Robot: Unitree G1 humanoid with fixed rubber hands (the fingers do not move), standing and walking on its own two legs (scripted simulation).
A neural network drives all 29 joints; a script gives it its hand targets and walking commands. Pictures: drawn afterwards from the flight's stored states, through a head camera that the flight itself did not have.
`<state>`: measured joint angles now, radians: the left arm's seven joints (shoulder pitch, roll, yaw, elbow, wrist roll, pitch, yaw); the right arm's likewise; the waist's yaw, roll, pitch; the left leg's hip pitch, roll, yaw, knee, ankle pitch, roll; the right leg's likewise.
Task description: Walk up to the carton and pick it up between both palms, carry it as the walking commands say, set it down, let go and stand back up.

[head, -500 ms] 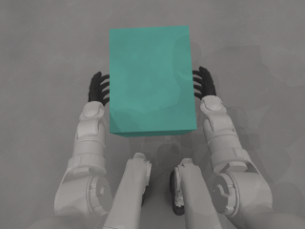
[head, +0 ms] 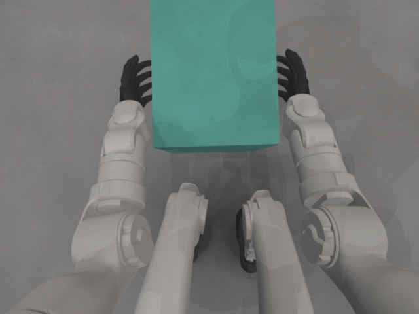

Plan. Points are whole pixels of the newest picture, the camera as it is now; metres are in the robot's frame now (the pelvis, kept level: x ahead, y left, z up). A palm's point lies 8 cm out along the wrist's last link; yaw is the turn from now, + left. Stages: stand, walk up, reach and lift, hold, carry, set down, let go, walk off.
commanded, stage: set down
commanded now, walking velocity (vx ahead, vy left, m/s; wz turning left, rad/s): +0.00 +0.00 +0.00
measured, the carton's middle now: (213, 86) +0.51 +0.05 -0.18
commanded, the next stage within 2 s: none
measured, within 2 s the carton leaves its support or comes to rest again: rests again in 1.66 s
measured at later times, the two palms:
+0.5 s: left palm (145, 102) +0.47 +0.20 -0.19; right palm (281, 95) +0.51 -0.09 -0.20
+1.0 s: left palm (151, 108) +0.48 +0.21 -0.29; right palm (266, 100) +0.52 -0.08 -0.29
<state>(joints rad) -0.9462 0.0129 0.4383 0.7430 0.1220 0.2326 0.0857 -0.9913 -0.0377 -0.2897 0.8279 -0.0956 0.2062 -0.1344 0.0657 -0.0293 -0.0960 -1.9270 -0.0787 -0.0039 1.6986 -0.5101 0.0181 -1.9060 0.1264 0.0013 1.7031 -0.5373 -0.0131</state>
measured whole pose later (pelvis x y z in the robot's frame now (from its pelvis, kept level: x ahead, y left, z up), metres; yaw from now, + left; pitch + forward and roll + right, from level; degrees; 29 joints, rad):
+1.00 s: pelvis -0.03 +0.00 -0.12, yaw +1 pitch +30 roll +0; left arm -1.39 0.22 0.33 0.82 -0.06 0.29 0.14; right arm -1.47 -0.24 -0.15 0.91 0.08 0.27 -0.19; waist 0.08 -0.02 0.53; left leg -2.09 -0.09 0.03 2.12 -0.55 0.02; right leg -2.06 0.12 -0.04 2.14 -0.60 -0.01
